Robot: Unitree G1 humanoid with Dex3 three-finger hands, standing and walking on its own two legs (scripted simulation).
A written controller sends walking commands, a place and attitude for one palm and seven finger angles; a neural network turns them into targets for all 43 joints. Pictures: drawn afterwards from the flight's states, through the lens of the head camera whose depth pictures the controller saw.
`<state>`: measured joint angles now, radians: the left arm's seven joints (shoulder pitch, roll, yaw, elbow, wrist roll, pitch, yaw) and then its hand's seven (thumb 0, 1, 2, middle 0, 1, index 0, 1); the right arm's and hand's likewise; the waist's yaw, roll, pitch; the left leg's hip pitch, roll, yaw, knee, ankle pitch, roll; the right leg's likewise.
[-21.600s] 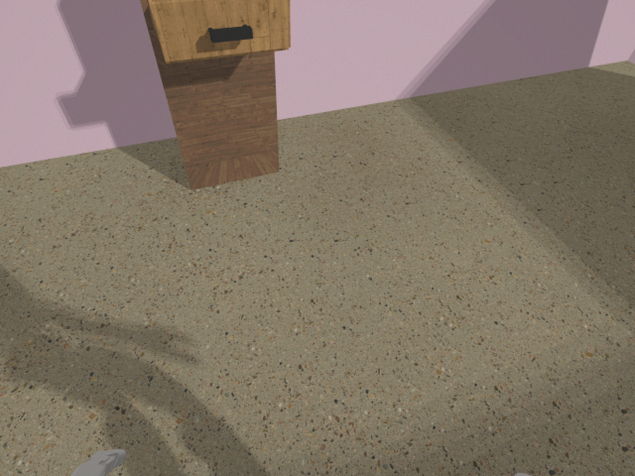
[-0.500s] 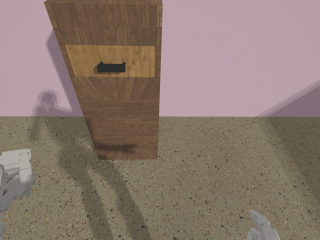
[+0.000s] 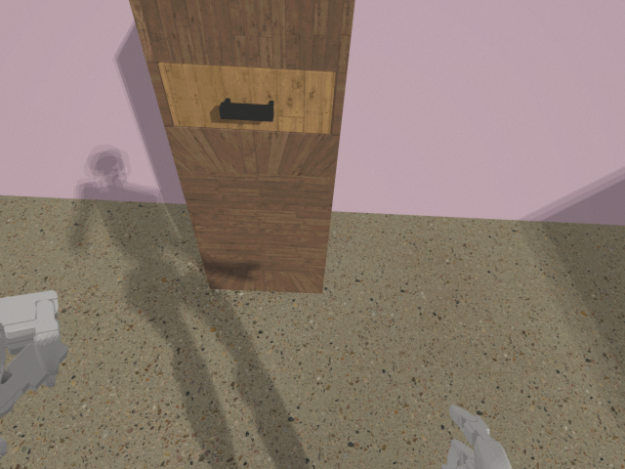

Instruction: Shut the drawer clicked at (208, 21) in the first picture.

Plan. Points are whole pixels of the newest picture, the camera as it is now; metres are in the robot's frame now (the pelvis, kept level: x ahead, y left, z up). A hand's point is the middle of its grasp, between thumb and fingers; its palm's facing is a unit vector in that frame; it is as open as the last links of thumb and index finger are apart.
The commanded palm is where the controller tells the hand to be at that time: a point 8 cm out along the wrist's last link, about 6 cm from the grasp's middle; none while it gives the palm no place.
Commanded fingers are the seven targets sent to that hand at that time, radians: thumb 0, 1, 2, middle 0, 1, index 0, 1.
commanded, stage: let the arm hang, fingers relaxed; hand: left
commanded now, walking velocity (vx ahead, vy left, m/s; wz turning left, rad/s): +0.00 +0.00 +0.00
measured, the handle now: (248, 107) +0.84 +0.20 +0.02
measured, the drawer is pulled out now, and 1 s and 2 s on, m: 0.00 0.00 0.00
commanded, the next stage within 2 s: look to check the result in 1.14 s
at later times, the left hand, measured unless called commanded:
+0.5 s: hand out of the picture -0.03 +0.19 -0.18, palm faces +0.05 -0.97 -0.22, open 4.1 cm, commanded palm none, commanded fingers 0.00 0.90 0.90 -0.44 -0.56 -0.44 -0.56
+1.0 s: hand out of the picture +0.00 +0.13 -0.18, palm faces +0.05 -0.99 -0.16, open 7.2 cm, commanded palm none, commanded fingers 0.00 0.90 0.90 -0.20 -0.30 -0.20 -0.30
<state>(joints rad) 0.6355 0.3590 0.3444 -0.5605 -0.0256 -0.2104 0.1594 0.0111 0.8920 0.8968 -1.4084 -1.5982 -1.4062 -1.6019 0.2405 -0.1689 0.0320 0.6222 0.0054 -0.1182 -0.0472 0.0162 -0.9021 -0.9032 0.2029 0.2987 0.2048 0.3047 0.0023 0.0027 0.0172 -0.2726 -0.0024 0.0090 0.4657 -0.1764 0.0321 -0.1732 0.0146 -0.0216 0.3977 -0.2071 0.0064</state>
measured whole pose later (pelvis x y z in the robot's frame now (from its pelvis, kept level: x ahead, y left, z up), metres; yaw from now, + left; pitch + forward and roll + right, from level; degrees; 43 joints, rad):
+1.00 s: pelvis +0.01 -0.02 +0.00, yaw +1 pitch -2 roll +0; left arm 0.28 0.11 0.00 1.14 0.01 0.00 0.04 0.01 0.93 0.90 -0.21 -0.31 -0.21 -0.31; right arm 0.33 -0.10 -0.01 1.13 -0.01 0.01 -0.03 0.01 -0.91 -0.90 0.20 0.30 0.20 0.30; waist -0.01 0.01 0.04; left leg -0.24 0.00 -0.01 0.46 -0.18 0.01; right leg -0.16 0.01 -0.04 0.45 -0.25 -0.02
